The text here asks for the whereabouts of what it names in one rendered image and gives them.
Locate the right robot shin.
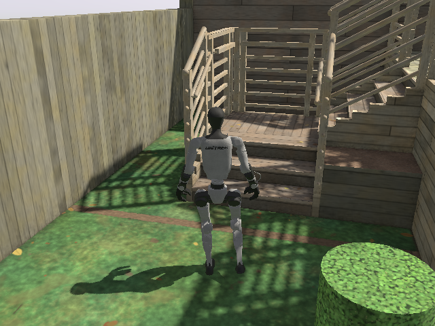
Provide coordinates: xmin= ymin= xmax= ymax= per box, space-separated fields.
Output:
xmin=232 ymin=219 xmax=243 ymax=265

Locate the left robot forearm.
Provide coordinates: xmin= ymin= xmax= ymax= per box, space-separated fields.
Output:
xmin=177 ymin=165 xmax=191 ymax=191

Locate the right robot hand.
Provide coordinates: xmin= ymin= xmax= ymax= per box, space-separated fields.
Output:
xmin=244 ymin=186 xmax=260 ymax=200

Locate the robot left foot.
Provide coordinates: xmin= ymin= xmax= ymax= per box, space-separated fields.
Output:
xmin=205 ymin=258 xmax=215 ymax=276

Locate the left robot hand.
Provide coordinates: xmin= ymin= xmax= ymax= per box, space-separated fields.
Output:
xmin=176 ymin=188 xmax=192 ymax=202

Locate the right robot forearm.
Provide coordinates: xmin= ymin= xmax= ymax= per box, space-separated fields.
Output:
xmin=244 ymin=163 xmax=258 ymax=189

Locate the robot right upper arm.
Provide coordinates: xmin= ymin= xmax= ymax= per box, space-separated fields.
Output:
xmin=230 ymin=136 xmax=251 ymax=174

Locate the robot left upper arm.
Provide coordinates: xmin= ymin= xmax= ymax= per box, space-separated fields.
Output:
xmin=184 ymin=137 xmax=203 ymax=175

